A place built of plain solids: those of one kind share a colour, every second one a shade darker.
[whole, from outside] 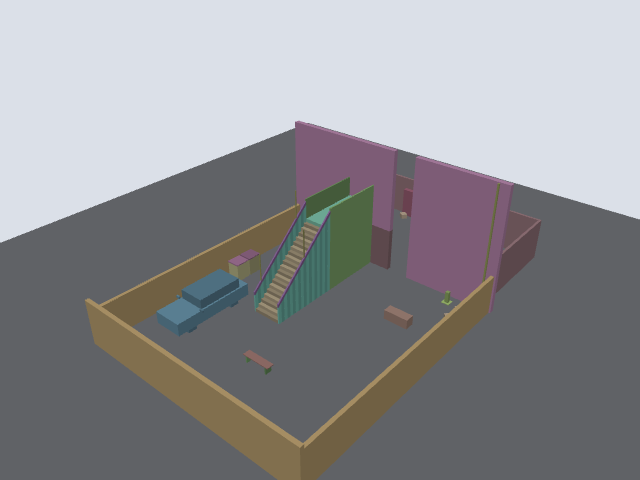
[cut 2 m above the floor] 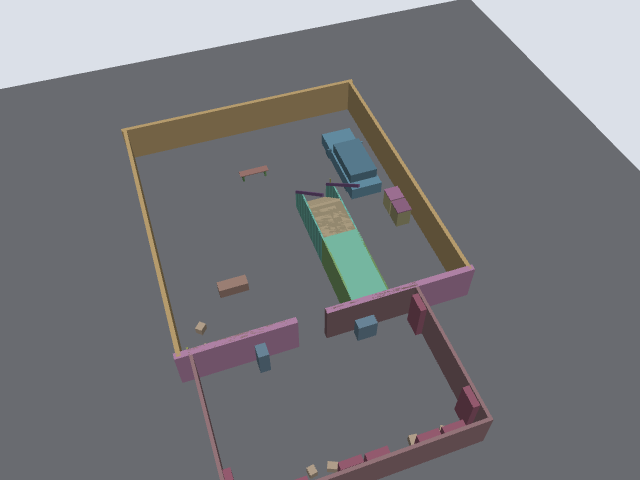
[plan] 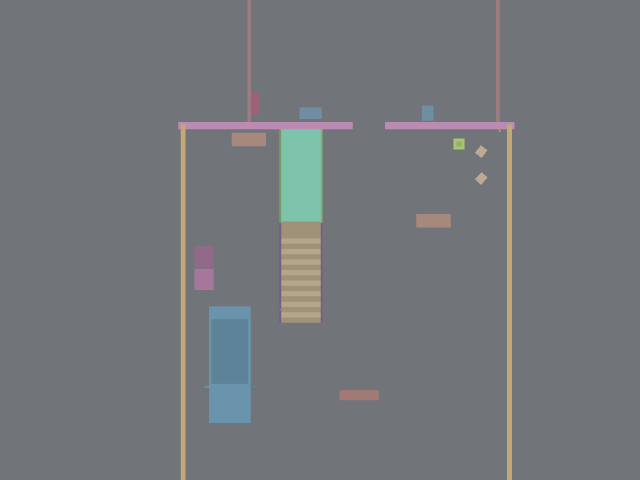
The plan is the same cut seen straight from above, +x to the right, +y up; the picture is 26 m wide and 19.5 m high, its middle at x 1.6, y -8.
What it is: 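The rear of a town building of two storeys with an external escape stair; a paved yard 13.2 x 14.6 m; from a top landing at the upper floor's door, 3.90 m over the yard, a stair of 20 risers of 0.195 m and treads of 0.214 m, 1.60 m clear, one straight flight square to the facade, standing free in the yard, without a landing, down to the yard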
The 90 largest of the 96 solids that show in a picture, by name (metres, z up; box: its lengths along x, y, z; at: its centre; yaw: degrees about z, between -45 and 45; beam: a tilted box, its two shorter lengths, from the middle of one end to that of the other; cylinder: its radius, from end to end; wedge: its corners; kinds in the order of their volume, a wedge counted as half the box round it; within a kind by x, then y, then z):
{
 "stair_step_1": {"box": [1.62, 4.12, 0.24], "at": [0.83, -9.3, 0.07]},
 "stair_step_2": {"box": [1.62, 3.9, 0.44], "at": [0.83, -9.2, 0.17]},
 "stair_step_3": {"box": [1.62, 3.69, 0.64], "at": [0.83, -9.09, 0.27]},
 "stair_step_4": {"box": [1.62, 3.47, 0.83], "at": [0.83, -8.98, 0.36]},
 "stair_step_5": {"box": [1.62, 3.26, 1.02], "at": [0.83, -8.88, 0.46]},
 "stair_step_6": {"box": [1.62, 3.05, 1.22], "at": [0.83, -8.77, 0.56]},
 "stair_step_7": {"box": [1.62, 2.83, 1.42], "at": [0.83, -8.66, 0.66]},
 "stair_step_8": {"box": [1.62, 2.62, 1.61], "at": [0.83, -8.55, 0.76]},
 "stair_step_9": {"box": [1.62, 2.4, 1.8], "at": [0.83, -8.45, 0.85]},
 "stair_step_10": {"box": [1.62, 2.19, 2.0], "at": [0.83, -8.34, 0.95]},
 "stair_step_11": {"box": [1.62, 1.98, 2.19], "at": [0.83, -8.23, 1.05]},
 "stair_step_12": {"box": [1.62, 1.76, 2.39], "at": [0.83, -8.13, 1.15]},
 "stair_step_13": {"box": [1.62, 1.55, 2.58], "at": [0.83, -8.02, 1.24]},
 "stair_step_14": {"box": [1.62, 1.33, 2.78], "at": [0.83, -7.91, 1.34]},
 "stair_step_15": {"box": [1.62, 1.12, 2.98], "at": [0.83, -7.8, 1.44]},
 "stair_step_16": {"box": [1.62, 0.91, 3.17], "at": [0.83, -7.7, 1.53]},
 "stair_step_17": {"box": [1.62, 0.69, 3.37], "at": [0.83, -7.59, 1.63]},
 "stair_step_18": {"box": [1.62, 0.48, 3.56], "at": [0.83, -7.48, 1.73]},
 "stair_step_19": {"box": [1.62, 0.26, 3.75], "at": [0.83, -7.38, 1.83]},
 "facade_1": {"box": [7.09, 0.3, 7.42], "at": [-0.61, -3.35, 3.66]},
 "facade_2": {"box": [5.26, 0.3, 7.42], "at": [6.87, -3.35, 3.66]},
 "paving_1": {"box": [1.76, 3.8, 3.95], "at": [0.83, -5.39, 1.93]},
 "boundary_1": {"box": [0.2, 15.01, 2.08], "at": [-3.96, -10.81, 0.99]},
 "boundary_2": {"box": [13.62, 0.23, 2.65], "at": [2.67, -18.22, 1.27]},
 "boundary_3": {"box": [0.2, 15.01, 2.29], "at": [9.3, -10.81, 1.09]},
 "wall_1": {"box": [0.15, 6.71, 2.59], "at": [-1.27, 0.0, 1.25]},
 "wall_2": {"box": [4.29, 0.3, 2.59], "at": [0.79, -3.35, 1.25]},
 "wall_3": {"box": [10.25, 0.15, 2.59], "at": [3.77, 3.28, 1.25]},
 "wall_4": {"box": [4.66, 0.3, 2.59], "at": [6.57, -3.35, 1.25]},
 "wall_5": {"box": [0.15, 6.71, 2.59], "at": [8.82, 0.0, 1.25]},
 "car_1": {"box": [1.7, 4.74, 0.71], "at": [-2.06, -13.07, 0.54]},
 "car_2": {"box": [1.5, 2.62, 0.55], "at": [-2.06, -12.53, 1.17]},
 "shelf_1": {"box": [0.3, 0.9, 2.01], "at": [-1.04, -2.46, 0.95]},
 "shelf_2": {"box": [0.3, 0.9, 1.99], "at": [-1.04, 2.21, 0.94]},
 "shelf_3": {"box": [0.9, 0.3, 1.89], "at": [0.12, 3.04, 0.9]},
 "shelf_4": {"box": [0.9, 0.3, 1.93], "at": [1.17, 3.04, 0.92]},
 "shelf_5": {"box": [0.9, 0.3, 1.98], "at": [3.25, 3.04, 0.94]},
 "shelf_6": {"box": [0.9, 0.3, 2.08], "at": [4.3, 3.04, 0.99]},
 "shelf_7": {"box": [0.3, 0.9, 2.12], "at": [8.59, 2.21, 1.01]},
 "rim_guard_1": {"box": [0.08, 3.79, 5.1], "at": [-0.01, -5.4, 2.5]},
 "rim_guard_2": {"box": [0.08, 3.79, 5.1], "at": [1.67, -5.4, 2.5]},
 "guard_run_1": {"box": [0.08, 0.22, 1.66], "at": [-0.01, -10.82, 0.78]},
 "guard_run_2": {"box": [0.08, 0.22, 1.85], "at": [-0.01, -10.61, 0.88]},
 "guard_run_3": {"box": [0.08, 0.22, 2.04], "at": [-0.01, -10.39, 0.97]},
 "guard_run_4": {"box": [0.08, 0.22, 2.24], "at": [-0.01, -10.18, 1.07]},
 "guard_run_5": {"box": [0.08, 0.22, 2.44], "at": [-0.01, -9.96, 1.17]},
 "guard_run_6": {"box": [0.08, 0.22, 2.63], "at": [-0.01, -9.75, 1.26]},
 "guard_run_7": {"box": [0.08, 0.22, 2.83], "at": [-0.01, -9.54, 1.36]},
 "guard_run_8": {"box": [0.08, 0.22, 3.21], "at": [-0.01, -9.11, 1.56]},
 "guard_run_9": {"box": [0.08, 0.22, 3.41], "at": [-0.01, -8.89, 1.66]},
 "guard_run_10": {"box": [0.08, 0.22, 3.8], "at": [-0.01, -8.47, 1.85]},
 "guard_run_11": {"box": [0.08, 0.22, 4.0], "at": [-0.01, -8.25, 1.95]},
 "guard_run_12": {"box": [0.08, 0.22, 4.38], "at": [-0.01, -7.83, 2.14]},
 "guard_run_13": {"box": [0.08, 0.22, 4.58], "at": [-0.01, -7.61, 2.24]},
 "guard_run_14": {"box": [0.08, 0.22, 1.66], "at": [1.67, -10.82, 0.78]},
 "guard_run_15": {"box": [0.08, 0.22, 1.85], "at": [1.67, -10.61, 0.88]},
 "guard_run_16": {"box": [0.08, 0.22, 2.04], "at": [1.67, -10.39, 0.97]},
 "guard_run_17": {"box": [0.08, 0.22, 2.24], "at": [1.67, -10.18, 1.07]},
 "guard_run_18": {"box": [0.08, 0.22, 2.44], "at": [1.67, -9.96, 1.17]},
 "guard_run_19": {"box": [0.08, 0.22, 2.63], "at": [1.67, -9.75, 1.26]},
 "guard_run_20": {"box": [0.08, 0.22, 2.83], "at": [1.67, -9.54, 1.36]},
 "guard_run_21": {"box": [0.08, 0.22, 3.02], "at": [1.67, -9.32, 1.46]},
 "guard_run_22": {"box": [0.08, 0.22, 3.21], "at": [1.67, -9.11, 1.56]},
 "guard_run_23": {"box": [0.08, 0.22, 3.41], "at": [1.67, -8.89, 1.66]},
 "guard_run_24": {"box": [0.08, 0.22, 3.6], "at": [1.67, -8.68, 1.75]},
 "guard_run_25": {"box": [0.08, 0.22, 3.8], "at": [1.67, -8.47, 1.85]},
 "guard_run_26": {"box": [0.08, 0.22, 4.0], "at": [1.67, -8.25, 1.95]},
 "guard_run_27": {"box": [0.08, 0.22, 4.19], "at": [1.67, -8.04, 2.04]},
 "guard_run_28": {"box": [0.08, 0.22, 4.38], "at": [1.67, -7.83, 2.14]},
 "guard_run_29": {"box": [0.08, 0.22, 4.58], "at": [1.67, -7.61, 2.24]},
 "guard_run_30": {"box": [0.08, 0.22, 4.78], "at": [1.67, -7.4, 2.34]},
 "refuse_bin_1": {"box": [0.74, 0.82, 1.07], "at": [-3.11, -9.6, 0.48]},
 "refuse_bin_2": {"box": [0.74, 0.82, 1.07], "at": [-3.11, -8.68, 0.48]},
 "guard_run_top_1": {"wedge": [[-0.05, -11.36, 1.02], [-0.05, -11.36, 1.22], [-0.05, -7.29, 4.72], [-0.05, -7.29, 4.92], [0.03, -11.36, 1.02], [0.03, -11.36, 1.22], [0.03, -7.29, 4.72], [0.03, -7.29, 4.92]]},
 "guard_run_top_2": {"wedge": [[1.63, -11.36, 1.02], [1.63, -11.36, 1.22], [1.63, -7.29, 4.72], [1.63, -7.29, 4.92], [1.71, -11.36, 1.02], [1.71, -11.36, 1.22], [1.71, -7.29, 4.72], [1.71, -7.29, 4.92]]},
 "planter_box_1": {"box": [1.4, 0.55, 0.6], "at": [-1.29, -3.92, 0.25]},
 "planter_box_2": {"box": [1.4, 0.55, 0.6], "at": [6.21, -7.22, 0.25]},
 "filing_cabinet_1": {"box": [0.9, 0.47, 1.07], "at": [1.22, -2.85, 0.48]},
 "filing_cabinet_2": {"box": [0.47, 0.62, 1.37], "at": [5.98, -2.85, 0.64]},
 "box_cardboard_1": {"box": [0.4, 0.37, 0.34], "at": [0.0, 2.54, 0.12], "yaw": -37.6},
 "box_cardboard_2": {"box": [0.36, 0.41, 0.43], "at": [1.34, 2.5, 0.17], "yaw": -7.6},
 "box_cardboard_3": {"box": [0.59, 0.29, 0.42], "at": [4.65, 2.41, 0.16], "yaw": -24.3},
 "box_cardboard_4": {"box": [0.31, 0.35, 0.43], "at": [5.54, 2.28, 0.16], "yaw": 8.4},
 "box_cardboard_5": {"box": [0.34, 0.41, 0.43], "at": [8.15, -5.5, 0.16], "yaw": -42.3},
 "box_cardboard_6": {"box": [0.34, 0.4, 0.28], "at": [8.15, -4.41, 0.09], "yaw": -38.3},
 "refuse_lid_1": {"box": [0.78, 0.86, 0.06], "at": [-3.11, -9.6, 1.05]},
 "refuse_lid_2": {"box": [0.78, 0.86, 0.06], "at": [-3.11, -8.68, 1.05]},
 "downpipe_1": {"box": [0.09, 0.1, 7.37], "at": [8.9, -3.56, 3.63]},
 "bench_seat_1": {"box": [1.6, 0.42, 0.05], "at": [3.19, -14.3, 0.42]},
 "traffic_cone_1": {"box": [0.21, 0.21, 0.64], "at": [7.25, -4.1, 0.35]}
}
